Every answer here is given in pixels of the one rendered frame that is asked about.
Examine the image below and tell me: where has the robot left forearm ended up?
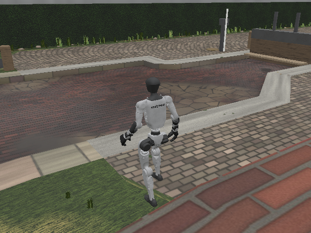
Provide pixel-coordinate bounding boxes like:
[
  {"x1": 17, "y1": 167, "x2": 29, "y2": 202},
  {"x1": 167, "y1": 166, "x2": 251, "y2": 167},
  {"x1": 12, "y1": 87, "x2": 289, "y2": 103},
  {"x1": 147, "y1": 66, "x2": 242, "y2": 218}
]
[{"x1": 123, "y1": 121, "x2": 138, "y2": 139}]

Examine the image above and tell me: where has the robot right forearm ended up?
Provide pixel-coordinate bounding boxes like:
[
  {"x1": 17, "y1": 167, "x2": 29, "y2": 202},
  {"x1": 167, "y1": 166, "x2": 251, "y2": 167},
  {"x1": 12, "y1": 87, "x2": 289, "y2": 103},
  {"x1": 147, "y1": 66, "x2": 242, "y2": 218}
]
[{"x1": 172, "y1": 118, "x2": 179, "y2": 132}]

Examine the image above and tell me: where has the left robot upper arm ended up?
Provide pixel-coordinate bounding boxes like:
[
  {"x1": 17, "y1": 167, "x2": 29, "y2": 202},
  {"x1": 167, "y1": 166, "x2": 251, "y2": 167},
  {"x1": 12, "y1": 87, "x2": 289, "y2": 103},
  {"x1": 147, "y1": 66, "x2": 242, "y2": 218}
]
[{"x1": 135, "y1": 100, "x2": 147, "y2": 129}]

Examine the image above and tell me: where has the right robot upper arm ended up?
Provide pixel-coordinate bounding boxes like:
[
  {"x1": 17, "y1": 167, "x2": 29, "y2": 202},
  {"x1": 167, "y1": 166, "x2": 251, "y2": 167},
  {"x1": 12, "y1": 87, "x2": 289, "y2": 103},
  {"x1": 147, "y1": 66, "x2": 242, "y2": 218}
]
[{"x1": 163, "y1": 96, "x2": 179, "y2": 121}]

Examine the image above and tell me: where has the robot left hand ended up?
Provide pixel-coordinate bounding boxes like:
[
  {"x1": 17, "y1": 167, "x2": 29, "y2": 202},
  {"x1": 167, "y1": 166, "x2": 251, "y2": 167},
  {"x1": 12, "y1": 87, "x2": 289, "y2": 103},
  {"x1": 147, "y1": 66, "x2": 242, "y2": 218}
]
[{"x1": 120, "y1": 134, "x2": 131, "y2": 146}]

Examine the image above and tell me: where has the robot left thigh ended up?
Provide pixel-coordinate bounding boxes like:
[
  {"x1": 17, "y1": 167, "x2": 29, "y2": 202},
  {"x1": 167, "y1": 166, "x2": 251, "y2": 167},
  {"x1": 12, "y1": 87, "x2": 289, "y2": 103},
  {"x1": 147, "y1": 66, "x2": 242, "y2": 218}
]
[{"x1": 138, "y1": 138, "x2": 153, "y2": 177}]

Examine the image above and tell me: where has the left robot foot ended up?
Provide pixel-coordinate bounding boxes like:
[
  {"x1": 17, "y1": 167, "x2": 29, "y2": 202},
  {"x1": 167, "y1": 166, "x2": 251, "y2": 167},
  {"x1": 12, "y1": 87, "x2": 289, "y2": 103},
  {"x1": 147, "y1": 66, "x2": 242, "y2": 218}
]
[{"x1": 144, "y1": 195, "x2": 157, "y2": 207}]

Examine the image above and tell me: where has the robot right hand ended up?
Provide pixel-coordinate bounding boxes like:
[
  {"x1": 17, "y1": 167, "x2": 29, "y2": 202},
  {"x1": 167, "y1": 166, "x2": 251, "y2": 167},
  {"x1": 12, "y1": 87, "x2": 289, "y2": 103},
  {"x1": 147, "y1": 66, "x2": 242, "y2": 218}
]
[{"x1": 168, "y1": 130, "x2": 178, "y2": 142}]

